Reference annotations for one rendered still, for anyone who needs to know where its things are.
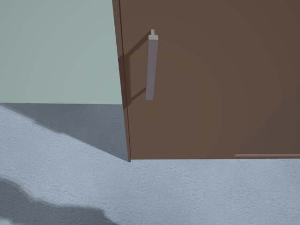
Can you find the wardrobe door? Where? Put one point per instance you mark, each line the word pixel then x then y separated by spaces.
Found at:
pixel 280 133
pixel 223 68

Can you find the handle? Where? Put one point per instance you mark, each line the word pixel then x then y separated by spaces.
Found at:
pixel 151 64

